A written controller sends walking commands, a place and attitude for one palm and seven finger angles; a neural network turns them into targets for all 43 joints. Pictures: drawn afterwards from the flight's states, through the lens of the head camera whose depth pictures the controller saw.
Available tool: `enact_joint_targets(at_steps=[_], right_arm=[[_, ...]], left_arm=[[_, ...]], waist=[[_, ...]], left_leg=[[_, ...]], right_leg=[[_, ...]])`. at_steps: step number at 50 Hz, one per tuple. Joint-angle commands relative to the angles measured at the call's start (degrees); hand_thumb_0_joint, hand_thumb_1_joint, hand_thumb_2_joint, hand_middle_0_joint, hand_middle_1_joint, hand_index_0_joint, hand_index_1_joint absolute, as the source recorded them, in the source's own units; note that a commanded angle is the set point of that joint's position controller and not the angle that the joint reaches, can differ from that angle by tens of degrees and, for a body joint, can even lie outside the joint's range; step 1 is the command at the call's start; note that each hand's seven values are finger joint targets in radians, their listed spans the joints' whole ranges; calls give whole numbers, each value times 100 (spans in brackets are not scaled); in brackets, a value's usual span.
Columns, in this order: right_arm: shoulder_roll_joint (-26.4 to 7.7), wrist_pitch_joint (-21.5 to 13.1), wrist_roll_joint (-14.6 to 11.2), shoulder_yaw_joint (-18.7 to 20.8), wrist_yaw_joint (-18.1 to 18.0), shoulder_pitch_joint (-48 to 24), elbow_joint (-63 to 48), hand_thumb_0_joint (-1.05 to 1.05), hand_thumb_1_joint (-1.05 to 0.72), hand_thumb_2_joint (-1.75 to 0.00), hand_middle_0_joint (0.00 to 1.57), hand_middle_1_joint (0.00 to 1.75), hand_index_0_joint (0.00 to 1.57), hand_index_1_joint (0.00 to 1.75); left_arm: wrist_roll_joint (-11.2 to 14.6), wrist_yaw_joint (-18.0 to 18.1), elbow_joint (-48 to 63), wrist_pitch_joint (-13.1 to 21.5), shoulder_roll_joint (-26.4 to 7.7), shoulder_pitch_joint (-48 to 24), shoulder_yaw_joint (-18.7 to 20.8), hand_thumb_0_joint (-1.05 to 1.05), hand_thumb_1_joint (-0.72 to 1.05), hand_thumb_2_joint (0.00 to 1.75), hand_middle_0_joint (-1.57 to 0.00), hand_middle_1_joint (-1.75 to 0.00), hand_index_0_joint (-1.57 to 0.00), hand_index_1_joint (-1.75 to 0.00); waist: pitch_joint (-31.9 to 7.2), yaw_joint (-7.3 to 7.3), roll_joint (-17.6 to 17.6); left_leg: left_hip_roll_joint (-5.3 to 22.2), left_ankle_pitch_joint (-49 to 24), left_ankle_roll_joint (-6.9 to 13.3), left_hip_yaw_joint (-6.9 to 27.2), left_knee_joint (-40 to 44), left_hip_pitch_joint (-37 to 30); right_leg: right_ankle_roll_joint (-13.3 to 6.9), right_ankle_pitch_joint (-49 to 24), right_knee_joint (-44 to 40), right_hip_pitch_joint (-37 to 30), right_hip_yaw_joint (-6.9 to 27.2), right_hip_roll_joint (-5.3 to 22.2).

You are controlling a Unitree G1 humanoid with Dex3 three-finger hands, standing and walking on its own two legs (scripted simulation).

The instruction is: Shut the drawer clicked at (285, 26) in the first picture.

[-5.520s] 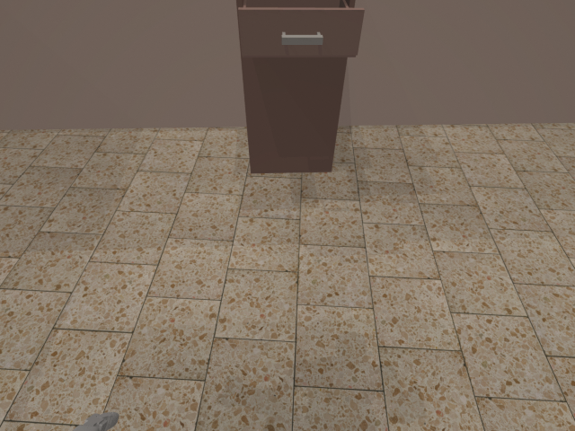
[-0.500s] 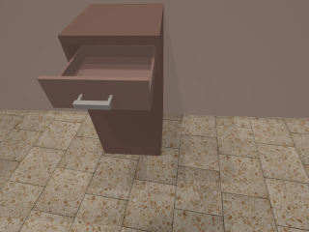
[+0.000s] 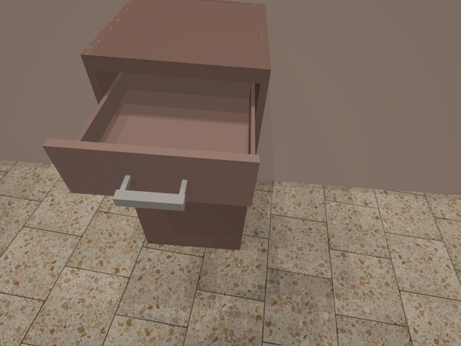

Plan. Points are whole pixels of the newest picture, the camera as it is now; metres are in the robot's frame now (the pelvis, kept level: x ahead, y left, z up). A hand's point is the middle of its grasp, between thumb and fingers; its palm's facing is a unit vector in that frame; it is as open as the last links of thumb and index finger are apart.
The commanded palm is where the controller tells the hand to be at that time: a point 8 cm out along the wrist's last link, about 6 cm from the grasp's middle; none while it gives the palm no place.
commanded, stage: come to a stop and stand still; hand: left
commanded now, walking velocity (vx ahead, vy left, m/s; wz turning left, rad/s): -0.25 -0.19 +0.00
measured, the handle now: (153, 191) +0.37 +0.19 +0.04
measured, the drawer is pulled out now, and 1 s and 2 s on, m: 0.26 0.26 0.26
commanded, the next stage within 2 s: look again from close up in 0.94 s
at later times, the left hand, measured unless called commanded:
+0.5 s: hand out of the picture +0.08 +0.15 -0.16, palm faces +0.08 -0.96 -0.25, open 7.3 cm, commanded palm none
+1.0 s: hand out of the picture -0.06 +0.17 -0.17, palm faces +0.06 -0.98 -0.19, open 7.4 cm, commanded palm none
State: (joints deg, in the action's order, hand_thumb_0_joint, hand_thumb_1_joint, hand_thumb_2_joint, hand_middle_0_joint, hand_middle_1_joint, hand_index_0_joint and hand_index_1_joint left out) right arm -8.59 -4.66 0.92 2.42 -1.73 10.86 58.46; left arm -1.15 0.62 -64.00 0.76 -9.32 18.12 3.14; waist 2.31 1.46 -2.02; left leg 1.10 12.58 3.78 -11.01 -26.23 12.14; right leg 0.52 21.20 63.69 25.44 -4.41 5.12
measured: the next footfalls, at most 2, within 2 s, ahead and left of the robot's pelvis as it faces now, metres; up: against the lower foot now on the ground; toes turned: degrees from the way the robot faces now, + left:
right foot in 0.26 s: +0.11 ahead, -0.13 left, +0.00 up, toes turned -5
left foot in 0.68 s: +0.02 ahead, +0.05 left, +0.00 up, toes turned +9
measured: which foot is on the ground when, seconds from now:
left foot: down 0.00-0.30, up 0.32-0.66, down 0.68-1.00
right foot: up 0.00-0.24, down 0.26-0.70, up 0.72-1.00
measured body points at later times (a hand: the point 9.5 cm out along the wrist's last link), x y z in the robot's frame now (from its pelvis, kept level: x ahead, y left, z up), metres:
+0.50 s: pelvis +0.01 -0.04 +0.00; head +0.04 -0.06 +0.44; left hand +0.07 +0.20 -0.14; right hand +0.02 -0.26 -0.17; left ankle -0.05 +0.10 -0.68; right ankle +0.07 -0.13 -0.74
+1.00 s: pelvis -0.03 -0.02 +0.01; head -0.02 -0.01 +0.46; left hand -0.06 +0.22 -0.16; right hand -0.07 -0.22 -0.15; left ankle -0.08 +0.11 -0.74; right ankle -0.04 -0.13 -0.70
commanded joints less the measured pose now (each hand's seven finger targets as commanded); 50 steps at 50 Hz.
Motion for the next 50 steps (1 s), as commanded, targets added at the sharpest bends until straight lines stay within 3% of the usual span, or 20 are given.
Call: enact_joint_targets(at_steps=[1,5,9,11,12,14,15,16,18,21,27,29,32,33,34,35,36,39,46,50], right_arm=[[-447,54,8,-10,-30,641,74,0,-90,-90,20,30,20,30],[-591,182,43,-9,-83,560,134,0,-90,-90,20,30,20,30],[-735,356,26,103,-106,649,242,0,-90,-90,20,30,20,30],[-738,412,10,148,-96,641,241,0,-90,-90,20,30,20,30],[-643,438,-11,156,-80,703,242,0,-90,-90,20,30,20,30],[-304,507,-79,141,-19,911,160,0,-90,-90,20,30,20,30],[-211,587,-85,152,-25,913,172,0,-90,-90,20,30,20,30],[-222,666,-82,170,-38,821,146,0,-90,-90,20,30,20,30],[-278,735,-65,196,-30,691,153,0,-90,-90,20,30,20,30],[-281,749,-55,197,14,756,154,0,-90,-90,20,30,20,30],[-338,707,-42,161,85,599,3,0,-90,-90,20,30,20,30],[-305,656,-55,138,97,758,35,0,-90,-90,20,30,20,30],[-288,569,-18,72,82,1567,351,0,-90,-90,20,30,20,30],[-520,520,36,91,59,1649,341,0,-90,-90,20,30,20,30],[-865,496,95,160,37,1375,221,0,-90,-90,20,30,20,30],[-1048,520,105,138,2,864,-5,0,-90,-90,20,30,20,30],[-958,493,112,90,-1,487,-72,0,-90,-90,20,30,20,30],[-793,378,46,28,-58,478,-29,0,-90,-90,20,30,20,30],[-713,258,62,65,-140,1490,277,0,-90,-90,20,30,20,30],[-780,299,97,84,-146,1397,390,0,-90,-90,20,30,20,30]], left_arm=[[-6,57,173,-95,65,519,-56,0,90,90,-20,-30,-20,-30],[21,125,347,-190,-94,108,-85,0,90,90,-20,-30,-20,-30],[13,154,560,-249,-361,-190,-28,0,90,90,-20,-30,-20,-30],[0,161,577,-215,-446,-75,11,0,90,90,-20,-30,-20,-30],[-14,172,591,-167,-594,-39,34,0,90,90,-20,-30,-20,-30],[-20,189,635,-97,-992,-102,77,0,90,90,-20,-30,-20,-30],[2,190,653,-84,-1039,-55,81,0,90,90,-20,-30,-20,-30],[-6,222,668,-71,-1048,-120,115,0,90,90,-20,-30,-20,-30],[-5,267,786,-92,-902,-455,111,0,90,90,-20,-30,-20,-30],[-29,276,892,-95,-928,-622,158,0,90,90,-20,-30,-20,-30],[-81,231,830,-128,-1093,-444,246,0,90,90,-20,-30,-20,-30],[-93,213,801,-152,-1127,-502,256,0,90,90,-20,-30,-20,-30],[-14,177,767,-225,-936,-759,173,0,90,90,-20,-30,-20,-30],[40,157,797,-244,-656,-757,101,0,90,90,-20,-30,-20,-30],[74,117,842,-252,-324,-622,27,0,90,90,-20,-30,-20,-30],[45,104,867,-261,-347,-786,31,0,90,90,-20,-30,-20,-30],[-27,71,763,-283,-455,-804,72,0,90,90,-20,-30,-20,-30],[-54,-52,489,-239,-435,-155,108,0,90,90,-20,-30,-20,-30],[-30,-66,570,-157,-406,-424,51,0,90,90,-20,-30,-20,-30],[44,-54,566,-110,-187,-491,-36,0,90,90,-20,-30,-20,-30]], waist=[[-3,35,475],[23,-31,779],[256,-108,978],[195,-5,813],[101,-18,427],[-176,-147,-635],[-417,-104,-771],[-656,-36,-1031],[-507,-68,-706],[-595,-95,-345],[-556,114,-810],[-566,50,-856],[-468,-345,-580],[-307,-379,402],[83,-313,1768],[636,-259,1895],[760,-172,1749],[881,39,933],[412,-378,914],[74,-391,1193]], left_leg=[[1555,-2777,472,1014,1308,132],[1606,-3815,460,978,909,-139],[1638,-3566,434,1193,643,-168],[1424,-3007,216,1113,273,-62],[1112,-2345,-31,927,-60,25],[300,198,-444,454,-834,525],[88,1526,-523,488,-1567,477],[73,2089,-522,733,-2360,586],[73,1892,-536,1108,-3319,851],[50,1611,-615,1132,-3338,1019],[44,1572,-615,1003,-1984,730],[19,1436,-570,887,-1167,330],[-80,581,-442,741,477,-1143],[467,1282,-263,1560,1203,-917],[1460,2488,44,2785,1978,-208],[1890,3071,331,3217,2444,787],[1801,3157,361,3127,2601,1276],[1389,1967,288,2315,2184,652],[1568,-579,531,2139,1583,-1090],[1567,-1898,575,1866,1039,-930]], right_leg=[[148,-532,-650,-154,310,202],[177,-447,-1908,-539,172,36],[101,-374,-2654,-789,102,-71],[52,-1206,-3404,-1185,140,-53],[-3,-2413,-3756,-1407,383,127],[-668,-5182,-3738,-1689,1319,1311],[-1103,-5545,-4016,-1682,1440,1671],[-1331,-5382,-4170,-1703,1583,1698],[-1417,-4532,-4316,-1422,1452,1548],[-1228,-4077,-4284,-1590,1182,1344],[-1124,-1791,-4759,-1598,1550,1287],[-1011,-806,-4885,-1378,1547,1182],[-348,798,-4769,-239,1086,579],[-98,931,-4074,75,739,134],[82,465,-2934,295,197,-370],[56,362,-2230,246,255,-364],[35,94,-1687,-45,552,-273],[62,-370,-575,512,529,-430],[194,-224,-1067,1069,449,-135],[118,326,-2441,-55,190,-190]])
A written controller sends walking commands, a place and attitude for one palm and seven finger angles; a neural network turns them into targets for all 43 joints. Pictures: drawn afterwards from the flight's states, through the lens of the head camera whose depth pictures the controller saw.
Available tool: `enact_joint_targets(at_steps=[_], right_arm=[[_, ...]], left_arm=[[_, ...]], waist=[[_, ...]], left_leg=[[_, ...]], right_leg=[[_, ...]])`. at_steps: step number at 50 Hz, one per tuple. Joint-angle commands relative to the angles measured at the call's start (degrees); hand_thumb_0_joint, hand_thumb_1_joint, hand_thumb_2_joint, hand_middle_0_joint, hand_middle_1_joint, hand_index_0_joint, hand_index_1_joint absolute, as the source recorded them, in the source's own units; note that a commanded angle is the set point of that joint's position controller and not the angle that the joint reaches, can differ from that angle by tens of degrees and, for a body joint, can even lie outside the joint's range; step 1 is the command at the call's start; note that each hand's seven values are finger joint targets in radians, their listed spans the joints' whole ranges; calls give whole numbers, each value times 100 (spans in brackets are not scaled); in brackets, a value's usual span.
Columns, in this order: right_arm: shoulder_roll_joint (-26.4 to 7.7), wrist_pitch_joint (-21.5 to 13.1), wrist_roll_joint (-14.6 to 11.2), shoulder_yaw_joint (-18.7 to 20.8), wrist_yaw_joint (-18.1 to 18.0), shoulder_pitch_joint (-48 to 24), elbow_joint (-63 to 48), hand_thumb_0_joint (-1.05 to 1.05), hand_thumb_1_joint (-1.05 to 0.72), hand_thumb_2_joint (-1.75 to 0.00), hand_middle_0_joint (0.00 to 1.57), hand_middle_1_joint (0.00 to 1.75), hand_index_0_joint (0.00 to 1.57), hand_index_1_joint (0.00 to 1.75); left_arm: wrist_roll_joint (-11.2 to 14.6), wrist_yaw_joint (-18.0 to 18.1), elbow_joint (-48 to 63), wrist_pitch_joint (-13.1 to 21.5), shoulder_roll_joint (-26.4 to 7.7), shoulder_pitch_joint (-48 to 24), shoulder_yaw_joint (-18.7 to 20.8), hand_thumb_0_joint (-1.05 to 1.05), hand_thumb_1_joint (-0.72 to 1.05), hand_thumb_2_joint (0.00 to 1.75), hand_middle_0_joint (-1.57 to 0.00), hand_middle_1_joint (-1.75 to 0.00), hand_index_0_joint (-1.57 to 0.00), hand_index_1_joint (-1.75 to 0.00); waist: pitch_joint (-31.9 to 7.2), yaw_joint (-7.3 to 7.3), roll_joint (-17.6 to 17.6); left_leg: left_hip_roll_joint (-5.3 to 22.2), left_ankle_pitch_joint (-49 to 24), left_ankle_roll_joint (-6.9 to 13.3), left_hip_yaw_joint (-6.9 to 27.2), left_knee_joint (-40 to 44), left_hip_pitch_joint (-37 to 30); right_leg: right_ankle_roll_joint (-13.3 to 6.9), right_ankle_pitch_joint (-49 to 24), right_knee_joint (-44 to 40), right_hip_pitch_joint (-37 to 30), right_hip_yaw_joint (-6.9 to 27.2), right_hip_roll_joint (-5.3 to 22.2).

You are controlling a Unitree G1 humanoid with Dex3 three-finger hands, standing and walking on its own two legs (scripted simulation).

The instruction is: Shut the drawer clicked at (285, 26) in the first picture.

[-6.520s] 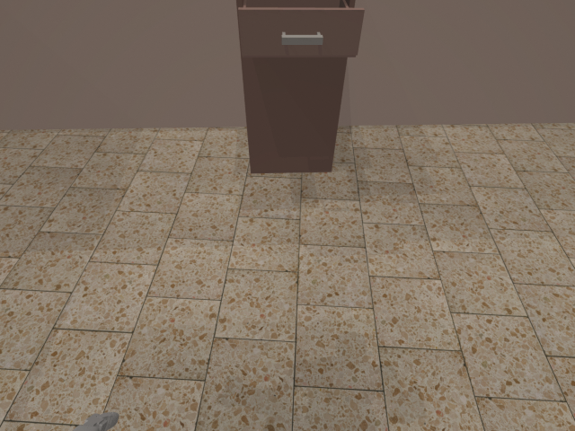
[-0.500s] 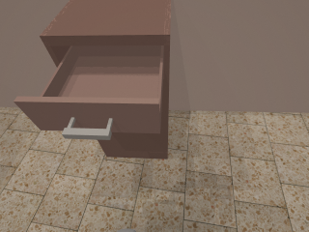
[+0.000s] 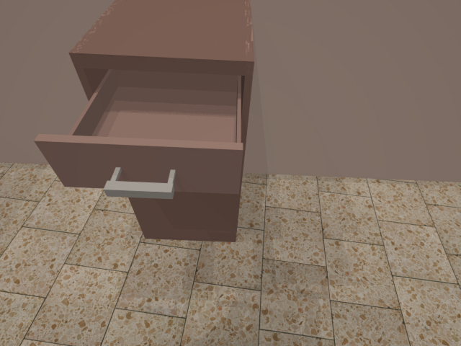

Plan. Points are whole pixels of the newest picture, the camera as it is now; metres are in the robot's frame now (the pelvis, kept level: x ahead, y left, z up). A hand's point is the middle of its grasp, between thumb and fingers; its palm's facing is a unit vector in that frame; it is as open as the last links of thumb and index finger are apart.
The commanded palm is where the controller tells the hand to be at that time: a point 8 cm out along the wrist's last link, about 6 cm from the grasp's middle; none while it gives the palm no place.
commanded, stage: look again from close up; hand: left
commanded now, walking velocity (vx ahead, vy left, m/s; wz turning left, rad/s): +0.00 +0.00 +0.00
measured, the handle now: (142, 181) +0.41 +0.20 +0.04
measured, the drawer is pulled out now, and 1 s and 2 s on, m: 0.26 0.26 0.26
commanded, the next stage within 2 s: shuffle to correct the standing spot in 0.52 s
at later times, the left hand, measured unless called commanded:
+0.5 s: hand out of the picture +0.06 +0.12 -0.17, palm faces +0.05 -0.97 -0.26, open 7.2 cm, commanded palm none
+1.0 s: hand out of the picture +0.00 +0.14 -0.19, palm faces +0.12 -0.97 -0.19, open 7.4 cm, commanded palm none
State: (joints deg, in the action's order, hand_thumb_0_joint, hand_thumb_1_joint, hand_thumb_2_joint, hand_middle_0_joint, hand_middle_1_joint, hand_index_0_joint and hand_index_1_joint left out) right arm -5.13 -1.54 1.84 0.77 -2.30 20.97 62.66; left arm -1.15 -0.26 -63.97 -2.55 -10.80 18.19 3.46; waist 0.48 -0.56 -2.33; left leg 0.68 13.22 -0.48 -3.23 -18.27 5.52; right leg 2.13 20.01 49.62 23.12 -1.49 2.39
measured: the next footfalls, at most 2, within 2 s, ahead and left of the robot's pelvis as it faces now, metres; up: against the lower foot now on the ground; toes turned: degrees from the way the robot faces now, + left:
right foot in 0.10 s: +0.05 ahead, -0.14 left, +0.00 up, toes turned -2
right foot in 1.30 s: +0.15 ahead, -0.10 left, +0.00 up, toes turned +3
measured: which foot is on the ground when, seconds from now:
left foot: down 0.00-1.00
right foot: up 0.00-0.08, down 0.10-0.96, up 0.98-1.00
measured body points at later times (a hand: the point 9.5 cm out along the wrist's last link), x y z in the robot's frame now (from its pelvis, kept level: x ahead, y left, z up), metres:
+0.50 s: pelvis +0.03 -0.06 -0.01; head +0.04 -0.10 +0.44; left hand +0.05 +0.17 -0.15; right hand +0.04 -0.28 -0.19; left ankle -0.02 +0.10 -0.74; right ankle +0.01 -0.14 -0.74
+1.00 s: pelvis +0.04 -0.04 -0.01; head +0.04 -0.03 +0.44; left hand +0.00 +0.19 -0.17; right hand +0.03 -0.26 -0.17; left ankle +0.01 +0.06 -0.75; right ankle +0.01 -0.13 -0.74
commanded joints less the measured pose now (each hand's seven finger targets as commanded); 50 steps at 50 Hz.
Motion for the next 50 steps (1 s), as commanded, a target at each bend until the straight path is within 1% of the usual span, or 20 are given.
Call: enact_joint_targets(at_steps=[1,2,3,4,5,6,9,10,12,13,15,19,27,33,40,43,45,47,48,50], right_arm=[[-1109,3,-7,256,-79,292,-12,0,-90,-90,20,30,20,30],[-1436,-93,-97,248,31,-517,-237,0,-90,-90,20,30,20,30],[-717,-48,-59,120,133,-606,-605,0,-90,-90,20,30,20,30],[-448,-2,-1,53,177,-399,-691,0,-90,-90,20,30,20,30],[-404,6,-35,29,180,-87,-555,0,-90,-90,20,30,20,30],[-336,-28,-42,37,214,163,-537,0,-90,-90,20,30,20,30],[-400,0,-78,6,148,423,-274,0,-90,-90,20,30,20,30],[-488,-6,-92,-5,128,516,-176,0,-90,-90,20,30,20,30],[-684,-43,-44,-32,114,376,-129,0,-90,-90,20,30,20,30],[-724,-20,-31,-39,88,163,-151,0,-90,-90,20,30,20,30],[-654,10,-60,-61,52,-93,-217,0,-90,-90,20,30,20,30],[-564,72,-97,-44,39,140,-135,0,-90,-90,20,30,20,30],[-743,81,-110,-32,34,-46,-21,0,-90,-90,20,30,20,30],[-741,121,-104,-50,36,-54,58,0,-90,-90,20,30,20,30],[-759,152,-51,-5,119,-181,-86,0,-90,-90,20,30,20,30],[-700,108,-57,5,156,-85,-133,0,-90,-90,20,30,20,30],[-634,86,-55,2,169,363,-9,0,-90,-90,20,30,20,30],[-867,49,-3,40,136,814,93,0,-90,-90,20,30,20,30],[-1141,52,27,87,123,994,84,0,-90,-90,20,30,20,30],[-1073,37,-10,61,92,1071,54,0,-90,-90,20,30,20,30]], left_arm=[[55,47,472,246,6,-293,-68,0,90,90,-20,-30,-20,-30],[0,274,-109,364,-232,466,-185,0,90,90,-20,-30,-20,-30],[-18,230,76,436,-573,871,-104,0,90,90,-20,-30,-20,-30],[-22,229,151,539,-843,799,-57,0,90,90,-20,-30,-20,-30],[-34,260,211,597,-776,506,-129,0,90,90,-20,-30,-20,-30],[-79,257,337,556,-750,219,-139,0,90,90,-20,-30,-20,-30],[26,337,361,533,-516,-199,-117,0,90,90,-20,-30,-20,-30],[45,339,332,483,-302,-248,-180,0,90,90,-20,-30,-20,-30],[52,302,419,378,-177,-256,-208,0,90,90,-20,-30,-20,-30],[67,288,420,363,-194,-219,-210,0,90,90,-20,-30,-20,-30],[70,262,299,430,-267,40,-205,0,90,90,-20,-30,-20,-30],[67,242,237,501,-415,-38,-219,0,90,90,-20,-30,-20,-30],[77,268,283,503,-521,-32,-172,0,90,90,-20,-30,-20,-30],[54,254,265,484,-592,50,-141,0,90,90,-20,-30,-20,-30],[-33,236,383,434,-743,347,33,0,90,90,-20,-30,-20,-30],[-32,231,426,432,-745,337,78,0,90,90,-20,-30,-20,-30],[-11,222,504,385,-684,114,70,0,90,90,-20,-30,-20,-30],[-2,186,588,333,-366,-5,7,0,90,90,-20,-30,-20,-30],[-29,165,675,314,-150,-73,-42,0,90,90,-20,-30,-20,-30],[-91,170,816,321,-96,-329,-100,0,90,90,-20,-30,-20,-30]], waist=[[183,-100,1238],[154,402,1206],[332,524,-337],[104,303,-944],[-166,123,-857],[-455,-50,-99],[-632,-209,-1411],[-229,-240,-1015],[450,-82,1138],[693,21,1774],[812,138,1210],[400,-95,-257],[66,-26,-20],[219,39,50],[750,253,-280],[586,200,-257],[539,-7,-190],[528,-200,755],[633,-254,1653],[928,-300,1762]], left_leg=[[1526,-1901,925,1026,98,-35],[1350,-1883,473,382,-1210,1204],[403,829,195,11,-1611,1949],[74,1453,91,-32,-2218,1841],[153,1636,72,1,-2750,1638],[29,1433,43,-100,-2566,1317],[134,493,15,-52,-1476,763],[236,105,43,97,-1141,457],[726,-1065,229,737,-576,867],[850,-1327,344,861,-328,1203],[614,-1267,261,586,-639,1274],[356,-335,45,203,-828,564],[404,-678,-24,158,-651,379],[315,-30,-36,59,-691,494],[229,1171,44,-32,-1689,1461],[199,1039,71,-53,-1473,1332],[120,528,118,-139,-795,470],[550,622,360,480,-196,-16],[1235,912,767,1429,344,19],[1746,728,1372,2147,860,38]], right_leg=[[-77,264,-1400,-257,-160,3],[-456,-929,-1636,-1237,352,417],[-458,-170,-2732,-1171,906,497],[-777,-1176,-3224,-1226,1783,1343],[-1141,-1279,-3286,-1199,1722,1514],[-1153,-2197,-2871,-1344,1128,1170],[-966,-2798,-2223,-1391,566,749],[-817,-2026,-2139,-891,529,664],[-535,-656,-1825,-620,267,103],[-468,-422,-1791,-877,134,-13],[-533,-1188,-2138,-1068,373,143],[-638,-2369,-2612,-1074,640,508],[-557,-3352,-2560,-1642,516,526],[-618,-2216,-2923,-1593,725,598],[-1271,-276,-3669,-1407,1748,1376],[-1352,-635,-3432,-1420,1500,1423],[-1129,161,-3129,-711,1018,1116],[-803,784,-2090,-45,262,356],[-577,1001,-1038,342,-451,-151],[-589,1464,642,1163,-312,-119]])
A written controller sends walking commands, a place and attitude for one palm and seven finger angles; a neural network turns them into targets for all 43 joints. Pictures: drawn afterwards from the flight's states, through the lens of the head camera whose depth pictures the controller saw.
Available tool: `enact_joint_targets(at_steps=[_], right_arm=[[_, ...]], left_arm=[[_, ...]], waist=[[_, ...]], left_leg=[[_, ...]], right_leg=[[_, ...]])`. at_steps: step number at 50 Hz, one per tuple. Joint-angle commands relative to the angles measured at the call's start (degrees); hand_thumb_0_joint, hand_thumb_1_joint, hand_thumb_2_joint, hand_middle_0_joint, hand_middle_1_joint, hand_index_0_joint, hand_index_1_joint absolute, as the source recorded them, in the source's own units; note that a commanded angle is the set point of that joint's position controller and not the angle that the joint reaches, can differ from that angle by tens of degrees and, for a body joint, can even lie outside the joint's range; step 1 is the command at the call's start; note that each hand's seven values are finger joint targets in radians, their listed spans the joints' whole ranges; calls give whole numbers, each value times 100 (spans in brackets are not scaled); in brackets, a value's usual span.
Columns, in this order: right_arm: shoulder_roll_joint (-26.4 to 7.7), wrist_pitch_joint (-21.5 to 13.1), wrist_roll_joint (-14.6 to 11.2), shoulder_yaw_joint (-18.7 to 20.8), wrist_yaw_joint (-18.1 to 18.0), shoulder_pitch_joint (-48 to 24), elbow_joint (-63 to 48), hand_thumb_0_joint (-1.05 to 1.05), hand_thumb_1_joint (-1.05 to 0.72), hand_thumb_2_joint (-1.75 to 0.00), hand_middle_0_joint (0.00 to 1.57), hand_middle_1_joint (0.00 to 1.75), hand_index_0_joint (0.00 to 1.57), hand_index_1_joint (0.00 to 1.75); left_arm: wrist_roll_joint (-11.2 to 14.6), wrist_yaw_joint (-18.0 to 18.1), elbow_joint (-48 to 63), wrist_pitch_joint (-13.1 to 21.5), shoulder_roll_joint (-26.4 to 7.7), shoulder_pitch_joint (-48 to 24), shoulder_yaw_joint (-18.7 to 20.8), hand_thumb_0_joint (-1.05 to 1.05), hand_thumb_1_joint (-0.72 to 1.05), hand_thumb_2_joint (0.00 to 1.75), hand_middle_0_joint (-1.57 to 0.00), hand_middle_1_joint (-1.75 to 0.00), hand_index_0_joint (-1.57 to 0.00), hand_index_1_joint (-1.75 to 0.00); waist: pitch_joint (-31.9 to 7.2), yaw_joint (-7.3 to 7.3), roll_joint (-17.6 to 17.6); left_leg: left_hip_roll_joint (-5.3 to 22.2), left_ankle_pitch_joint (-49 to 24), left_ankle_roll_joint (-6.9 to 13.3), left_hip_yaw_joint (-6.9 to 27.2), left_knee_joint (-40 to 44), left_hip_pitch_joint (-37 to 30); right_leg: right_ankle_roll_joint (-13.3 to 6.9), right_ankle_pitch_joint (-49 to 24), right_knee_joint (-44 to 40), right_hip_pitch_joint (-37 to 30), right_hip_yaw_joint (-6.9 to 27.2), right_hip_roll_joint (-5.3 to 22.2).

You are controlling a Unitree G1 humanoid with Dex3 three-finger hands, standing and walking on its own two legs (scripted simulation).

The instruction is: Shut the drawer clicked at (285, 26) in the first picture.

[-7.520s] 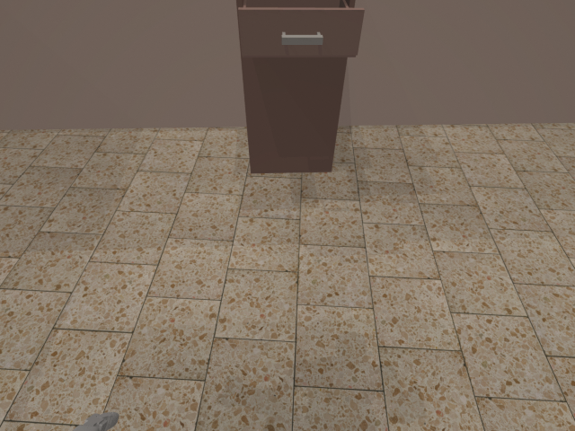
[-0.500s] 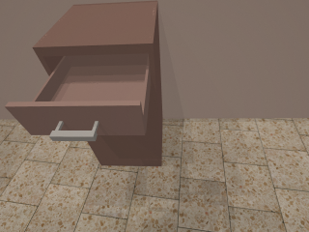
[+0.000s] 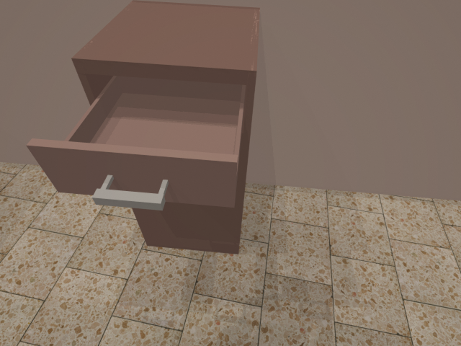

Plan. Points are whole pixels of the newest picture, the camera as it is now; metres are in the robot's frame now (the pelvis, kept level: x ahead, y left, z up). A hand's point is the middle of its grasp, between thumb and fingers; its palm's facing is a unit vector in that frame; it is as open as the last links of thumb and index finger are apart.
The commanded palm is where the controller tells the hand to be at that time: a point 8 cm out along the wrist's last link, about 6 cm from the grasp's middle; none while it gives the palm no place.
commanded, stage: come to a stop and stand still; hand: left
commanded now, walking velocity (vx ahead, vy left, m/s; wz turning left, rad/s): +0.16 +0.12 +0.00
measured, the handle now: (133, 190) +0.37 +0.22 +0.05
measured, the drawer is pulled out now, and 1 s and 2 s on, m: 0.26 0.26 0.26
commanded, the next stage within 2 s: look again from close up in 0.98 s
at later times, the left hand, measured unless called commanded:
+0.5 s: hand out of the picture +0.12 +0.15 -0.16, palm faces +0.06 -0.98 -0.21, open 7.3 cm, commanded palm none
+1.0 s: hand out of the picture +0.00 +0.16 -0.16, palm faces +0.08 -0.97 -0.21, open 7.4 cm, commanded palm none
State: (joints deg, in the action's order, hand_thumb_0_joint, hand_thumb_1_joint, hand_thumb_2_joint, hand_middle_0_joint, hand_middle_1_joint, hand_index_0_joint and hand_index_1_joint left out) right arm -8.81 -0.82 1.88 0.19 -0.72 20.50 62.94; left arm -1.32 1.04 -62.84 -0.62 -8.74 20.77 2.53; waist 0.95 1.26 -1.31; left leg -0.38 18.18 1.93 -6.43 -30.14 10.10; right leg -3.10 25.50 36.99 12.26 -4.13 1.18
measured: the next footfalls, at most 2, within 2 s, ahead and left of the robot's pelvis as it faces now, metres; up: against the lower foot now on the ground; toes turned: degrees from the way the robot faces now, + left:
right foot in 0.30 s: +0.10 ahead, -0.07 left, +0.00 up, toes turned +1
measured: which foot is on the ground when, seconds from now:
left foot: down 0.00-1.00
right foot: up 0.00-0.28, down 0.30-1.00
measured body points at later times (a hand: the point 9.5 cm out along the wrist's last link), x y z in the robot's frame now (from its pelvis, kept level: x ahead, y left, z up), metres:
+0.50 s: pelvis +0.03 -0.02 +0.00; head +0.06 -0.04 +0.44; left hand +0.12 +0.20 -0.15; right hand +0.04 -0.22 -0.17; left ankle -0.02 +0.10 -0.73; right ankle +0.08 -0.09 -0.73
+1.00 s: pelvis +0.03 -0.01 +0.00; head +0.04 -0.03 +0.45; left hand +0.00 +0.21 -0.15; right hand -0.04 -0.21 -0.16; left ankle -0.02 +0.10 -0.73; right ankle +0.08 -0.09 -0.73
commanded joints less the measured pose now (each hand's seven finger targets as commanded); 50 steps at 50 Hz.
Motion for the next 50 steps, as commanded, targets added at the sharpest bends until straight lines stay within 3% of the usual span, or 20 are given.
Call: enact_joint_targets(at_steps=[1,4,8,11,13,15,16,18,20,24,29,32,36,38,40,42,47,48,49,50], right_arm=[[-591,-81,-31,71,-80,989,-17,0,-90,-90,20,30,20,30],[-484,-178,-29,17,-100,594,-153,0,-90,-90,20,30,20,30],[-471,-257,-20,-24,-192,668,-69,0,-90,-90,20,30,20,30],[-496,-216,-35,2,-226,529,-8,0,-90,-90,20,30,20,30],[-471,-171,-91,40,-224,474,-9,0,-90,-90,20,30,20,30],[-230,-99,-175,60,-186,628,-46,0,-90,-90,20,30,20,30],[-63,-44,-194,76,-170,774,0,0,-90,-90,20,30,20,30],[29,63,-177,89,-171,759,72,0,-90,-90,20,30,20,30],[11,101,-160,115,-170,616,52,0,-90,-90,20,30,20,30],[22,144,-140,161,-149,539,29,0,-90,-90,20,30,20,30],[-208,150,-48,217,-104,186,-193,0,-90,-90,20,30,20,30],[-288,161,-30,184,-78,40,-373,0,-90,-90,20,30,20,30],[-234,219,-8,142,-31,688,-173,0,-90,-90,20,30,20,30],[-205,196,8,119,-22,944,-38,0,-90,-90,20,30,20,30],[-283,139,29,103,-46,979,-22,0,-90,-90,20,30,20,30],[-388,60,9,83,-75,544,-124,0,-90,-90,20,30,20,30],[-241,-64,-90,-14,-130,542,-41,0,-90,-90,20,30,20,30],[-563,-131,-118,36,-38,-511,-479,0,-90,-90,20,30,20,30],[-296,-38,-164,-35,-64,23,-519,0,-90,-90,20,30,20,30],[-106,23,-135,-10,-76,759,-293,0,-90,-90,20,30,20,30]], left_arm=[[-59,2,708,151,-303,-639,4,0,90,90,-20,-30,-20,-30],[-12,-64,628,158,-120,-547,-26,0,90,90,-20,-30,-20,-30],[43,15,597,126,80,-490,-108,0,90,90,-20,-30,-20,-30],[82,71,553,141,2,-462,-93,0,90,90,-20,-30,-20,-30],[74,92,423,198,-223,-133,-58,0,90,90,-20,-30,-20,-30],[71,150,334,273,-730,59,-3,0,90,90,-20,-30,-20,-30],[97,139,326,250,-878,-75,-27,0,90,90,-20,-30,-20,-30],[84,175,419,251,-810,-318,-19,0,90,90,-20,-30,-20,-30],[58,211,476,227,-740,-465,-23,0,90,90,-20,-30,-20,-30],[40,232,613,161,-828,-695,91,0,90,90,-20,-30,-20,-30],[27,166,825,23,-650,-912,109,0,90,90,-20,-30,-20,-30],[5,134,726,29,-654,-684,84,0,90,90,-20,-30,-20,-30],[3,97,677,28,-770,-728,92,0,90,90,-20,-30,-20,-30],[14,84,668,21,-714,-765,88,0,90,90,-20,-30,-20,-30],[25,57,651,7,-556,-704,46,0,90,90,-20,-30,-20,-30],[29,28,572,38,-351,-434,-11,0,90,90,-20,-30,-20,-30],[66,34,217,170,-323,66,-98,0,90,90,-20,-30,-20,-30],[80,304,-105,228,-581,847,-160,0,90,90,-20,-30,-20,-30],[53,264,-95,304,-709,546,-216,0,90,90,-20,-30,-20,-30],[84,210,89,340,-818,340,-133,0,90,90,-20,-30,-20,-30]], waist=[[892,-406,1294],[690,-175,418],[334,-156,480],[236,-95,636],[56,43,334],[-278,-79,-484],[-273,-193,-496],[-387,-263,-1158],[-261,-204,-1212],[-319,-254,-353],[203,-137,884],[355,-30,339],[363,-294,-534],[410,-371,-377],[614,-334,290],[820,-80,862],[534,26,408],[1097,461,253],[679,-115,-99],[-183,-300,-380]], left_leg=[[1816,-251,1233,2377,1956,-376],[1568,-1503,1144,1666,1831,-194],[1434,-4081,966,992,1330,-405],[1392,-4626,709,858,959,-355],[1096,-3914,331,711,461,-281],[434,-890,-105,452,105,684],[220,270,-178,419,127,575],[290,530,-218,328,-104,252],[267,734,-250,352,-274,426],[303,71,-311,213,351,54],[784,-406,4,670,996,259],[587,509,-3,557,944,755],[223,602,-34,205,541,-46],[237,589,19,279,695,-296],[550,1170,132,713,1380,172],[1025,1594,264,1246,2069,1046],[714,312,109,769,1549,914],[767,170,-176,112,164,1160],[322,177,-314,235,92,879],[249,697,-212,302,93,269]], right_leg=[[-87,678,2325,2377,80,152],[9,-2,2414,2082,36,289],[176,-254,1371,1431,10,228],[189,-877,76,737,46,163],[193,-2181,-1079,-2,204,230],[-389,-5383,-750,-947,1499,1391],[-668,-5786,-816,-683,1495,1795],[-714,-5424,-1019,-360,1451,1602],[-726,-5432,-1099,-358,1398,1561],[-701,-4295,-1102,-66,1444,1468],[-128,-1617,-1106,489,844,590],[-104,-600,-1576,246,1056,655],[-118,921,-2519,1071,1332,884],[-52,936,-2442,1342,1137,727],[57,570,-1844,1176,722,356],[96,-542,-1108,426,317,115],[20,-1436,-1372,-303,648,404],[127,-2536,-1378,65,866,792],[-138,-3493,-1543,-82,1360,1121],[-284,-2218,-1792,-103,1597,1329]])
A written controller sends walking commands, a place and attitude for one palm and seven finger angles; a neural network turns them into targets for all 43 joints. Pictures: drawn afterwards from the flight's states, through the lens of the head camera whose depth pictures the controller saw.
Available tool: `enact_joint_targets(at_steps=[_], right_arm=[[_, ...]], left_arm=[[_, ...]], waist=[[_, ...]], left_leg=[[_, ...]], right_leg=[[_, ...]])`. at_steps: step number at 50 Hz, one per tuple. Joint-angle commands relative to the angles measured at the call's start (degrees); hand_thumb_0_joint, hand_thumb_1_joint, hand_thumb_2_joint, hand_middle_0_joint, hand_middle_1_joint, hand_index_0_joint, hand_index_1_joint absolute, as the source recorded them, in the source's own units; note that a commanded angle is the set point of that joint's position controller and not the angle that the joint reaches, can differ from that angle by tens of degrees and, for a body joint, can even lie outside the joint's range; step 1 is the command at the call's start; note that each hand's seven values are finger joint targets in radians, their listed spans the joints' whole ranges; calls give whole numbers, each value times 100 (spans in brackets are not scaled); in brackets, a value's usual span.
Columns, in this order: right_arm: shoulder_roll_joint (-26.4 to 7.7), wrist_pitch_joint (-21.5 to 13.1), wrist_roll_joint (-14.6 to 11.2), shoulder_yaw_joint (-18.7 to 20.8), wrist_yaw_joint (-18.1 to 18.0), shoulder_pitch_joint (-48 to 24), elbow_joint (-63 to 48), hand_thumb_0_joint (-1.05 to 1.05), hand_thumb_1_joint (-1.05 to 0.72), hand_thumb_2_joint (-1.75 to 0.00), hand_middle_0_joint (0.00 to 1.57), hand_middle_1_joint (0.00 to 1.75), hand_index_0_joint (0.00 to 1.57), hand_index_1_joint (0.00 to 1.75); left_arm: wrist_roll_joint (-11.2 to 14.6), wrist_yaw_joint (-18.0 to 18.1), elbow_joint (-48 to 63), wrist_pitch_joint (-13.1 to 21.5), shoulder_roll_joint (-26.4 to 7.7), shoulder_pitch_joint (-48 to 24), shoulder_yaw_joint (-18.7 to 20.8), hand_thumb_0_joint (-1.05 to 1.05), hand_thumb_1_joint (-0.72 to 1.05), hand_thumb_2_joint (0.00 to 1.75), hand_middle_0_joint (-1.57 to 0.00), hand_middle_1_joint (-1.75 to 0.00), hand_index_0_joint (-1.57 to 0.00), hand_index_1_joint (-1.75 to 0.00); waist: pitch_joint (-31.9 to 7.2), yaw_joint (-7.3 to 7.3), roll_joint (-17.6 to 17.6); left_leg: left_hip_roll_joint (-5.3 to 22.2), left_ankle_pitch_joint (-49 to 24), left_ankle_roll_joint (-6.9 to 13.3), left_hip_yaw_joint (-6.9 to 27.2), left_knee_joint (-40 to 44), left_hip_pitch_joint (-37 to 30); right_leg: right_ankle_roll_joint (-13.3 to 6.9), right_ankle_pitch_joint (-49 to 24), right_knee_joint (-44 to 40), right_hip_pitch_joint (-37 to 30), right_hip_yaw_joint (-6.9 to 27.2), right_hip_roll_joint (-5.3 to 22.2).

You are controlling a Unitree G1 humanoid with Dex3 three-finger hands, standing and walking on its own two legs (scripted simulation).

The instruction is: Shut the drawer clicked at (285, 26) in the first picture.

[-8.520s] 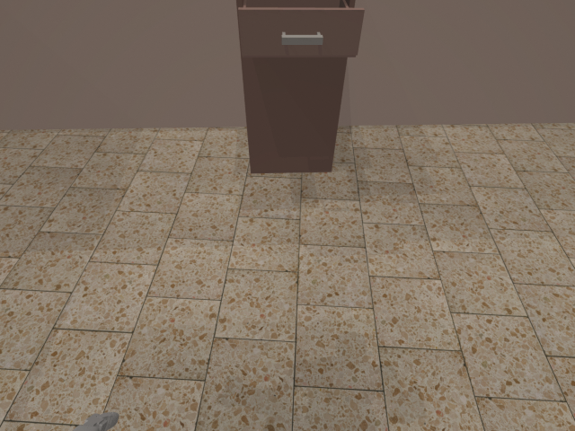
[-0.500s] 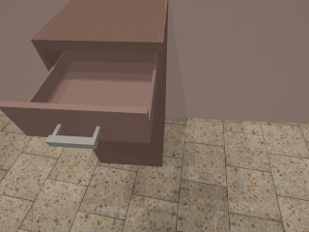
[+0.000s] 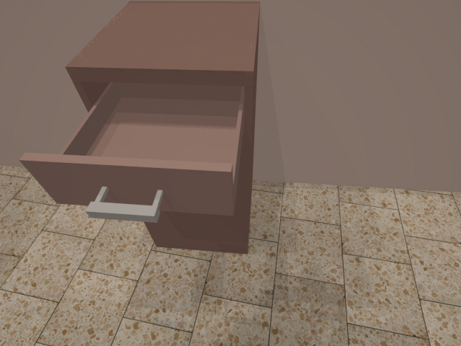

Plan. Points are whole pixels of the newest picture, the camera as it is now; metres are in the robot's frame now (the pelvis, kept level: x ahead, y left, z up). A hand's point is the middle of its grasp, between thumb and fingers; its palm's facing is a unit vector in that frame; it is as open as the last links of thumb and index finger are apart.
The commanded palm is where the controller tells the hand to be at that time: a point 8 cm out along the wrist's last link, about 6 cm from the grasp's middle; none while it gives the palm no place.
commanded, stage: look again from close up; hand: left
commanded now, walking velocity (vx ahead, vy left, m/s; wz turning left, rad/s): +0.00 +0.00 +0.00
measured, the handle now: (127, 202) +0.35 +0.23 +0.05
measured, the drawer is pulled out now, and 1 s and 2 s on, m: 0.26 0.26 0.26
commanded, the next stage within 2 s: raise the hand and make a fist in 0.62 s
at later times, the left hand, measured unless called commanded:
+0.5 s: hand out of the picture +0.01 +0.20 -0.17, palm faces +0.04 -0.98 -0.19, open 7.3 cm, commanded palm none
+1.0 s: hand (130, 276) +0.21 +0.18 +0.05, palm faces +0.07 -1.00 +0.02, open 6.6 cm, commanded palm +0.10 +0.24 -0.03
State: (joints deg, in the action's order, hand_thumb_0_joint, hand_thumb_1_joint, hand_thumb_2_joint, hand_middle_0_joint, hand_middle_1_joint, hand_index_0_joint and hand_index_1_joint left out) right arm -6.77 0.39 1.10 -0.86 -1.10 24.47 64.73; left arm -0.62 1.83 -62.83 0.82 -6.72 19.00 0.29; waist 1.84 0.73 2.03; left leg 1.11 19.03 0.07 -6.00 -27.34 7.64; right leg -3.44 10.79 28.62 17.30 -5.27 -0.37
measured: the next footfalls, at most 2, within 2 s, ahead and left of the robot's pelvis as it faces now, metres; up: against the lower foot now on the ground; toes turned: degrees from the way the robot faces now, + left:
none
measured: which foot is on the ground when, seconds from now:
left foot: down 0.00-1.00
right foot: down 0.00-1.00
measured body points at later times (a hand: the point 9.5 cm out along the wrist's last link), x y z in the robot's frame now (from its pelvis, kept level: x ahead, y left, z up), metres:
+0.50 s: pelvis +0.01 +0.04 +0.00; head +0.01 +0.03 +0.45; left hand +0.01 +0.26 -0.16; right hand +0.00 -0.17 -0.16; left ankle -0.05 +0.11 -0.74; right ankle +0.05 -0.08 -0.74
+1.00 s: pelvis +0.00 +0.04 -0.02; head -0.02 +0.03 +0.43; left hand +0.20 +0.23 +0.05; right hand +0.16 -0.21 -0.10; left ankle -0.05 +0.11 -0.74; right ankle +0.04 -0.06 -0.74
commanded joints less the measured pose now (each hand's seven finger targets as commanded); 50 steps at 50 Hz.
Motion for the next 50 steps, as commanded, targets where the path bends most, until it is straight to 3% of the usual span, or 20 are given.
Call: enact_joint_targets(at_steps=[1,3,4,7,9,12,17,22,35,36,37,38,39,40,41,42,44,46,48,50], right_arm=[[-322,-84,-36,117,-18,532,-389,0,-90,-90,20,30,20,30],[-318,-89,-16,113,20,463,-270,0,-90,-90,20,30,20,30],[-283,-86,-16,115,17,459,-262,0,-90,-90,20,30,20,30],[-254,-141,-7,70,-6,334,-192,0,-90,-90,20,30,20,30],[-247,-180,-32,71,-30,281,-201,0,-90,-90,20,30,20,30],[-323,-230,-51,59,-55,210,-193,0,-90,-90,20,30,20,30],[-431,-253,-48,53,-93,101,-154,0,-90,-90,20,30,20,30],[-537,-238,-50,49,-98,33,-108,0,-90,-90,20,30,20,30],[-636,-240,-51,18,-109,-57,-17,0,-90,-90,20,30,20,30],[-903,-305,-137,88,-69,-548,-413,0,-90,-90,20,30,20,30],[-1849,-1216,-385,217,-285,-549,-2555,0,-90,-90,20,30,20,30],[-1390,-1791,-268,61,-374,-1123,-2229,0,-90,-90,20,30,20,30],[-1354,-1988,-279,193,-351,-1026,-1813,0,-90,-90,20,30,20,30],[-1037,-2043,-363,184,-228,-690,-1771,0,-90,-90,20,30,20,30],[-1192,-2149,-419,163,-185,-817,-2151,0,-90,-90,20,30,20,30],[-1345,-2308,-390,254,-194,-936,-2336,0,-90,-90,20,30,20,30],[-1481,-2476,-244,269,-127,-1057,-2772,0,-90,-90,20,30,20,30],[-1496,-2449,-188,409,54,-1092,-3123,0,-90,-90,20,30,20,30],[-1466,-2218,-230,493,180,-1449,-3456,0,-90,-90,20,30,20,30],[-1650,-1978,-186,596,383,-1833,-4021,0,-90,-90,20,30,20,30]], left_arm=[[8,144,212,219,-977,348,84,0,90,90,-20,-30,-20,-30],[8,143,239,209,-820,156,64,0,90,90,-20,-30,-20,-30],[-1,134,273,173,-808,71,63,0,90,90,-20,-30,-20,-30],[25,114,182,168,-561,148,-3,0,90,90,-20,-30,-20,-30],[20,106,108,175,-543,250,-16,0,90,90,-20,-30,-20,-30],[29,95,33,193,-434,277,-38,0,90,90,-20,-30,-20,-30],[29,87,-9,150,-414,243,-56,0,90,90,-20,-30,-20,-30],[37,83,7,113,-442,169,-53,0,90,90,-20,-30,-20,-30],[39,83,13,47,-436,170,-44,0,90,90,-20,-30,-20,-30],[-34,288,-230,97,-756,505,-43,0,90,90,-20,-30,-20,-30],[1098,161,8842,1281,-1912,-3924,522,0,90,90,-22,-32,-22,-32],[603,355,7534,798,-1407,-1698,306,0,90,90,-24,-34,-24,-34],[690,670,6769,434,-977,-1296,79,0,90,90,-26,-37,-26,-37],[690,676,5881,-159,200,341,-704,0,90,90,-28,-39,-28,-39],[908,553,6718,-142,443,-51,-995,0,90,90,-30,-41,-30,-41],[946,449,7261,96,85,-91,-729,0,90,90,-32,-43,-32,-43],[861,282,7212,463,-75,459,-537,0,90,90,-36,-47,-36,-47],[947,-163,6650,941,-27,1793,-272,0,90,90,-40,-52,-40,-52],[1123,-828,6173,1697,80,2514,-104,0,90,90,-44,-56,-44,-56],[1251,-1517,6427,2465,-433,2691,412,0,90,90,-48,-60,-48,-60]], waist=[[-636,-333,-1162],[-419,-316,-1218],[-177,-339,-840],[440,-270,10],[414,-211,119],[368,-182,-188],[431,-135,-15],[426,-140,-243],[442,-103,-62],[297,72,-646],[-2490,-600,864],[-2162,-143,1540],[-1572,-245,1582],[-811,-195,978],[-213,-247,505],[-366,-224,123],[-345,-298,-684],[-383,-61,-1662],[-161,7,-2828],[-192,134,-1495]], left_leg=[[116,413,34,314,-201,293],[108,44,82,322,-98,165],[141,-69,98,306,57,95],[325,-257,161,505,487,531],[414,-401,157,585,667,652],[444,-634,168,621,741,773],[518,-1203,169,630,877,687],[547,-1351,176,651,958,567],[577,-1662,178,681,1138,376],[871,-3526,102,585,200,570],[265,-3855,-330,1175,672,-839],[495,-4600,-494,909,960,-918],[449,-4222,-686,775,1035,-416],[465,-3393,-677,980,1175,-27],[436,-2803,-494,1002,1023,339],[354,-2410,-297,932,587,369],[125,-1959,-137,967,-80,903],[79,-1964,-172,1027,-546,1532],[-72,-970,-111,751,-955,2526],[-301,-321,-183,428,-1246,2573]], right_leg=[[-341,102,-1008,-568,1654,1352],[-283,1063,-1167,-214,1536,1169],[-256,1279,-1156,85,1394,1066],[-125,802,-839,139,1188,770],[-96,151,-718,-194,1055,686],[-58,-637,-560,-628,952,681],[1,-1127,-376,-813,789,665],[58,-1090,-340,-850,709,671],[135,-847,-286,-811,628,644],[220,-2230,6,-725,563,783],[335,-1068,377,-869,395,149],[122,365,892,-379,311,139],[205,970,1110,23,147,148],[285,1028,1113,413,131,172],[339,882,939,480,101,225],[300,645,574,334,98,204],[205,141,139,261,40,167],[178,67,399,485,16,132],[212,315,690,742,48,120],[53,551,857,712,345,251]])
